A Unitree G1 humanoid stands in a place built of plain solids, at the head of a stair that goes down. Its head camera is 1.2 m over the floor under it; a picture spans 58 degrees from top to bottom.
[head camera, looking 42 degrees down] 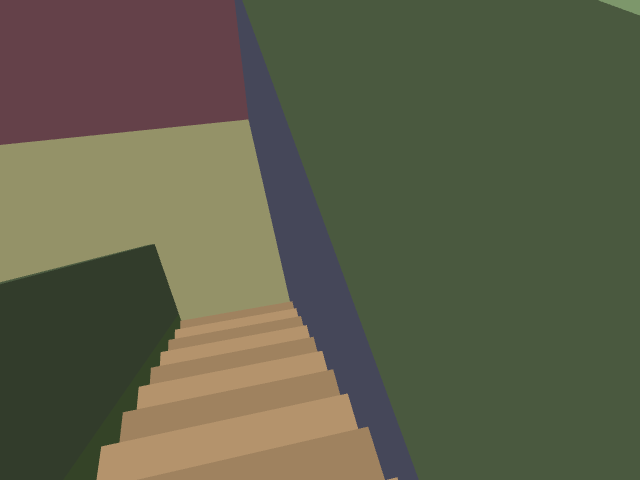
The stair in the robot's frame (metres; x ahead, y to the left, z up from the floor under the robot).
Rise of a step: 0.20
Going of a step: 0.25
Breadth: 1.04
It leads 13 degrees to the left of straight ahead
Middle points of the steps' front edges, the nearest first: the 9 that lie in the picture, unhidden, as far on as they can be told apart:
0.62 0.33 -0.40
0.86 0.38 -0.60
1.11 0.44 -0.80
1.35 0.49 -1.00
1.59 0.55 -1.20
1.83 0.61 -1.40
2.08 0.66 -1.60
2.32 0.72 -1.80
2.56 0.77 -2.00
